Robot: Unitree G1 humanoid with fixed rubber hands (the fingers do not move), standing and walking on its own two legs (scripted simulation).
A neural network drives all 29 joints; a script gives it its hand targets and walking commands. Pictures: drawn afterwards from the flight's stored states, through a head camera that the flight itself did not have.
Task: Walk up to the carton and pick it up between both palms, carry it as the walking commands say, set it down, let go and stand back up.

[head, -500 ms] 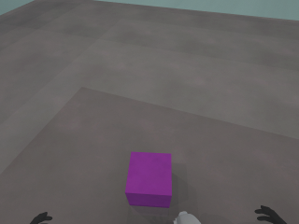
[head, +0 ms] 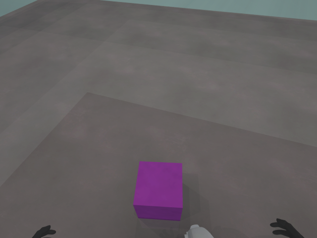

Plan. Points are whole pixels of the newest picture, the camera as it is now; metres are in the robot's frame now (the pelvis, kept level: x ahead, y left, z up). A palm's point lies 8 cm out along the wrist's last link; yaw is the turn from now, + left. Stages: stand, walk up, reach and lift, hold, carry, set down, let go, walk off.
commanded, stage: walk up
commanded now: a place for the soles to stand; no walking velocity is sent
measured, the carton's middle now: (159, 191) +0.48 +0.02 -0.60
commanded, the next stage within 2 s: none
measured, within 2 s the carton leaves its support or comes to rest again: neither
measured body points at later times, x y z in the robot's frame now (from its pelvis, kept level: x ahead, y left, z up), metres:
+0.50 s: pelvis +0.00 +0.00 +0.00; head +0.02 -0.01 +0.45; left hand +0.13 +0.33 -0.07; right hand +0.14 -0.32 -0.08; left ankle +0.00 +0.13 -0.68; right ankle +0.10 -0.16 -0.68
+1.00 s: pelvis +0.00 +0.00 +0.00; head +0.03 +0.00 +0.45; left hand +0.14 +0.33 -0.08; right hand +0.14 -0.32 -0.07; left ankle +0.00 +0.13 -0.68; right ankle +0.10 -0.16 -0.68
